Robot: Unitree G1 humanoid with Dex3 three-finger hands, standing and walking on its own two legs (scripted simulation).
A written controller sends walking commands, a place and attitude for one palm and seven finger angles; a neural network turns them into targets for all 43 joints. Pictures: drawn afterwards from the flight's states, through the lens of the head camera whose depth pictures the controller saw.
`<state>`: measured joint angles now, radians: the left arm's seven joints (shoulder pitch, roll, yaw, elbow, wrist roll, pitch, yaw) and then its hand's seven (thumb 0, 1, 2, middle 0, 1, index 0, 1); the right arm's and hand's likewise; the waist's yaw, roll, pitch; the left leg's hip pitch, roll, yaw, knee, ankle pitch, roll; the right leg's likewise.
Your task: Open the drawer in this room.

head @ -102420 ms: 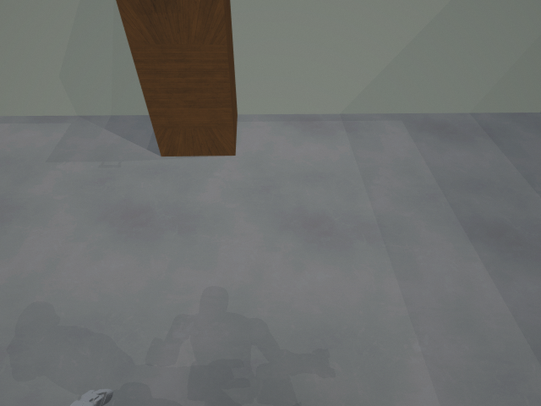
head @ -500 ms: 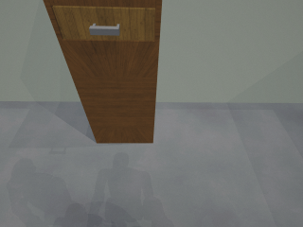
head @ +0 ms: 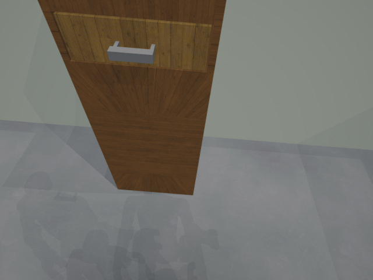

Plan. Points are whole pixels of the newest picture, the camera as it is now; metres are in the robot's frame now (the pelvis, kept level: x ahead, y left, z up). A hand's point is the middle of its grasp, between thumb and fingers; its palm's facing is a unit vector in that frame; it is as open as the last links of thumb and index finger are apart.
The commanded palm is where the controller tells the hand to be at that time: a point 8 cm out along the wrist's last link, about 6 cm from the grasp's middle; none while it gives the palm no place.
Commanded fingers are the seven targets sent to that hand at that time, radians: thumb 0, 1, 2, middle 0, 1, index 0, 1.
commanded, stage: come to a stop and stand still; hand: left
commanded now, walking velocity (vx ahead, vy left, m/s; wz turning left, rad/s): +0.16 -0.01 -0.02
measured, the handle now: (133, 50) +0.62 +0.18 +0.15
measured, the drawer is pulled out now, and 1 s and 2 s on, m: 0.00 0.00 0.00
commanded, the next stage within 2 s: look again from close up in 1.38 s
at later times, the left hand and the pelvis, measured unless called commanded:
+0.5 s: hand (117, 258) +0.19 +0.18 -0.17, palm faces +0.07 -0.97 -0.22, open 7.3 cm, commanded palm none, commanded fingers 0.00 0.90 0.90 -0.20 -0.30 -0.20 -0.30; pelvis +0.10 -0.01 +0.00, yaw +3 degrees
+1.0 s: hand out of the picture +0.13 +0.14 -0.17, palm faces +0.01 -0.97 -0.23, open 7.4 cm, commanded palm none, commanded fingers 0.00 0.90 0.90 -0.20 -0.30 -0.20 -0.30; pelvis +0.09 -0.04 +0.00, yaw -1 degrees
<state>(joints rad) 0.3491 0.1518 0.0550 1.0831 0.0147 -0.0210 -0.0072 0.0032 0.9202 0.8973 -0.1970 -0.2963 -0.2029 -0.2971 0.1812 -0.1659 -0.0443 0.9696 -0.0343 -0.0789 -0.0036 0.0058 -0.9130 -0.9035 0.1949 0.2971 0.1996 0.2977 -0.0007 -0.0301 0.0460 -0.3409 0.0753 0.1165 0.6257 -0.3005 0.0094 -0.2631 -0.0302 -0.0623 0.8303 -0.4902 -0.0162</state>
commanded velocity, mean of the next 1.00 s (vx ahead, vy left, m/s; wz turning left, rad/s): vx -0.11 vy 0.00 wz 0.00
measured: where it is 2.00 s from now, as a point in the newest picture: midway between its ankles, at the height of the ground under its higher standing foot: outside the picture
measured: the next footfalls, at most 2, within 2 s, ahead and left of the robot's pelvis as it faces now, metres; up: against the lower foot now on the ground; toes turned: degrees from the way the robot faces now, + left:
right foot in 0.22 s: +0.17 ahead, -0.15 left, +0.00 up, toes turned -4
left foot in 0.48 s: +0.14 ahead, +0.08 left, +0.00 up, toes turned +2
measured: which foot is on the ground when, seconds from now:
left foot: down 0.00-0.22, up 0.24-0.46, down 0.48-1.00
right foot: up 0.00-0.20, down 0.22-0.48, up 0.50-0.78, down 0.80-1.00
